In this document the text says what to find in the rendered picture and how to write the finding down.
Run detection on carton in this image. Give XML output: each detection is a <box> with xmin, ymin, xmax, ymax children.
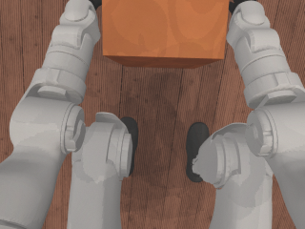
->
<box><xmin>102</xmin><ymin>0</ymin><xmax>230</xmax><ymax>69</ymax></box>

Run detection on robot left foot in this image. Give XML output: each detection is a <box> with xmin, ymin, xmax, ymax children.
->
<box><xmin>120</xmin><ymin>116</ymin><xmax>138</xmax><ymax>176</ymax></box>

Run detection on robot left hand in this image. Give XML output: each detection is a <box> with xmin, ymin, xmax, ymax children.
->
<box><xmin>89</xmin><ymin>0</ymin><xmax>102</xmax><ymax>10</ymax></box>

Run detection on right robot forearm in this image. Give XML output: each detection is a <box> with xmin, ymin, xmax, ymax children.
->
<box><xmin>226</xmin><ymin>0</ymin><xmax>305</xmax><ymax>109</ymax></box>

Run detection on robot right thigh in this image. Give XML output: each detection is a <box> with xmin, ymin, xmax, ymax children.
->
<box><xmin>205</xmin><ymin>132</ymin><xmax>273</xmax><ymax>229</ymax></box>

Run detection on left robot upper arm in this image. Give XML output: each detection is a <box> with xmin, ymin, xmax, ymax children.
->
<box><xmin>0</xmin><ymin>96</ymin><xmax>86</xmax><ymax>229</ymax></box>

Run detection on robot right hand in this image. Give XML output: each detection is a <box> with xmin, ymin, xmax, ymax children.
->
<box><xmin>228</xmin><ymin>0</ymin><xmax>257</xmax><ymax>15</ymax></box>

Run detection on left robot forearm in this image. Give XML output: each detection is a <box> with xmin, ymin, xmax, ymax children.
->
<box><xmin>9</xmin><ymin>0</ymin><xmax>101</xmax><ymax>143</ymax></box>

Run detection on right robot upper arm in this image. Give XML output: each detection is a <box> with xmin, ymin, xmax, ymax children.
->
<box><xmin>245</xmin><ymin>101</ymin><xmax>305</xmax><ymax>229</ymax></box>

